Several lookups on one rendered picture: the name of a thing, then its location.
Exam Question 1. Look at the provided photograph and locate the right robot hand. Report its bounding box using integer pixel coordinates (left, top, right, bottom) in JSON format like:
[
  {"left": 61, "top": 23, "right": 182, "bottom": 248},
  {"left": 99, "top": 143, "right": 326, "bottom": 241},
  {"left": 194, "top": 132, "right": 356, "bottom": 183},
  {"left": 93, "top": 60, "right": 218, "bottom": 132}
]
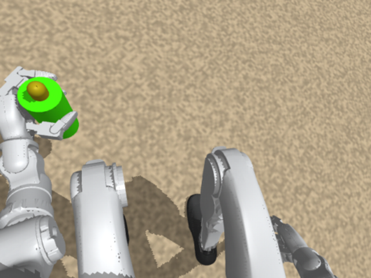
[{"left": 270, "top": 215, "right": 308, "bottom": 263}]

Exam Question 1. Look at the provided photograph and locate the left robot hand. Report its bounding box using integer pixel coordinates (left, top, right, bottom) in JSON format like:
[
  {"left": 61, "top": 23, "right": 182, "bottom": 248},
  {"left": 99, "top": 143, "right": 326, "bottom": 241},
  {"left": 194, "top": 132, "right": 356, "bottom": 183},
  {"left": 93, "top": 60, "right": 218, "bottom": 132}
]
[{"left": 0, "top": 66, "right": 78, "bottom": 141}]

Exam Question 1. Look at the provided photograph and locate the right robot foot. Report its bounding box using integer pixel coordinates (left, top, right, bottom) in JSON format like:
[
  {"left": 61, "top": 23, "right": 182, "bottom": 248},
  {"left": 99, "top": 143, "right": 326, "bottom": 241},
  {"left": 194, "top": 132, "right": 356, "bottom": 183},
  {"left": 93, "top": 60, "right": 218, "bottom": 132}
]
[{"left": 187, "top": 194, "right": 217, "bottom": 265}]

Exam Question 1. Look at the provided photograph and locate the left robot arm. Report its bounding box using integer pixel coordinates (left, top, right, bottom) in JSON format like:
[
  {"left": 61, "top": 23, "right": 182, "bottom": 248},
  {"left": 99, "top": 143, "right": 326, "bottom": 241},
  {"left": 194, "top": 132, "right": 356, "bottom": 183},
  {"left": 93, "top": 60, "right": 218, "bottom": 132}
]
[{"left": 0, "top": 138, "right": 66, "bottom": 278}]

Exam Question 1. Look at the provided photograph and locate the bottle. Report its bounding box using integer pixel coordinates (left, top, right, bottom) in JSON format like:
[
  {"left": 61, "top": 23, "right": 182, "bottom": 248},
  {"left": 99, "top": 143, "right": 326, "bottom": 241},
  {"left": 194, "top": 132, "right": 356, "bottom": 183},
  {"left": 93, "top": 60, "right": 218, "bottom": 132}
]
[{"left": 17, "top": 77, "right": 79, "bottom": 139}]

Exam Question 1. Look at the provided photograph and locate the right robot arm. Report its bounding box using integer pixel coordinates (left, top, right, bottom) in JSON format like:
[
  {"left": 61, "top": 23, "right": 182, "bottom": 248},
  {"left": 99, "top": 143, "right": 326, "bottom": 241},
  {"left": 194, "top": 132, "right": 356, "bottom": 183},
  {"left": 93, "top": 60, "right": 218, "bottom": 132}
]
[{"left": 292, "top": 247, "right": 338, "bottom": 278}]

